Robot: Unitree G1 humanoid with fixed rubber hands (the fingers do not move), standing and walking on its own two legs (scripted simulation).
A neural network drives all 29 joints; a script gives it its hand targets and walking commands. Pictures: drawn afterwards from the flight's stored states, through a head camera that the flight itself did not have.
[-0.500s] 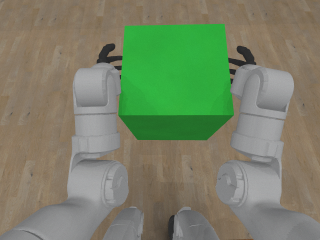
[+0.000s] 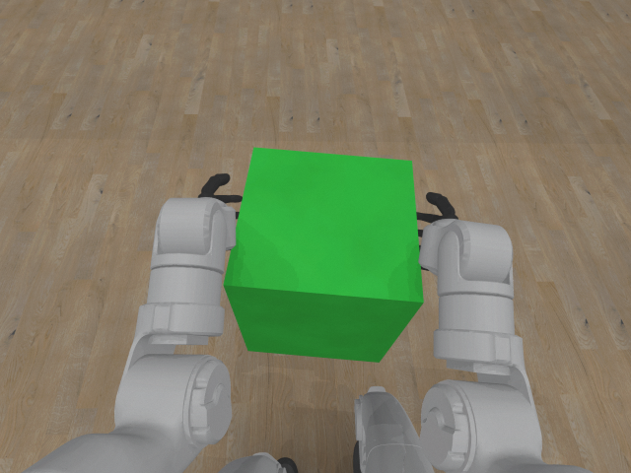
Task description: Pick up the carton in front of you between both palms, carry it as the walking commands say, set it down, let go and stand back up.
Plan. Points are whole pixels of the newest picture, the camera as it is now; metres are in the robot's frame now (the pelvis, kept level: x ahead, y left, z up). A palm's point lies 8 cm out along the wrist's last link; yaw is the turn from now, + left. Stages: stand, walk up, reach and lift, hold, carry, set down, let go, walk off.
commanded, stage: carry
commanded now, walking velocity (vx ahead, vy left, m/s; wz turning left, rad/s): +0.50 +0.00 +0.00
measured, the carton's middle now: (322, 264) +0.38 -0.02 -0.03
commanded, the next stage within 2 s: none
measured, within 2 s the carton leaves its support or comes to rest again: neither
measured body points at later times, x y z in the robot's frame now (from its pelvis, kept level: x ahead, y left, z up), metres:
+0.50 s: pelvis +0.27 -0.07 +0.02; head +0.30 -0.08 +0.47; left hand +0.62 +0.09 +0.12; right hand +0.64 -0.19 +0.11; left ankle +0.28 +0.07 -0.66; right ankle +0.28 -0.13 -0.73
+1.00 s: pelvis +0.54 -0.02 +0.02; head +0.53 -0.01 +0.47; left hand +0.84 +0.12 +0.08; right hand +0.83 -0.17 +0.08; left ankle +0.55 +0.06 -0.73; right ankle +0.58 -0.16 -0.68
